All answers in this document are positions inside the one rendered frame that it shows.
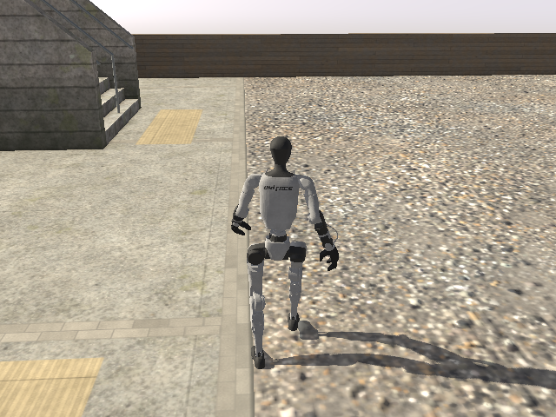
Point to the robot right shin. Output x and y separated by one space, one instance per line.
295 294

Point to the right robot hand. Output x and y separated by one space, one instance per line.
334 257

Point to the left robot upper arm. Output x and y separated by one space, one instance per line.
250 184

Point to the left robot forearm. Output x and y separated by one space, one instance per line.
237 221

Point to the left robot hand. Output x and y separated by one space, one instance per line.
238 231

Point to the right robot forearm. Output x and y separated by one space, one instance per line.
323 233

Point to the robot right thigh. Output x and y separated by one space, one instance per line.
297 254

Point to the right robot upper arm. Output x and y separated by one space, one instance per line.
307 184

